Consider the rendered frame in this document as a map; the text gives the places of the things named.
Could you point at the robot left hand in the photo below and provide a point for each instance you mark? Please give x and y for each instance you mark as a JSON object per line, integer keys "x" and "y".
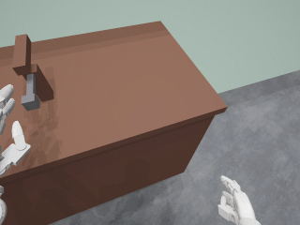
{"x": 15, "y": 152}

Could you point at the tap lever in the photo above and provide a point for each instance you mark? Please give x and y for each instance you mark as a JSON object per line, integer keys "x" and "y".
{"x": 30, "y": 101}

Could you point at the robot right hand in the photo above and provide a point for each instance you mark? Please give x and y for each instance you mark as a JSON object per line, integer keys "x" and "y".
{"x": 239, "y": 204}

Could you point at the counter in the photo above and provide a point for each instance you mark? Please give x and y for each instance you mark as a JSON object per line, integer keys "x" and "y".
{"x": 120, "y": 110}

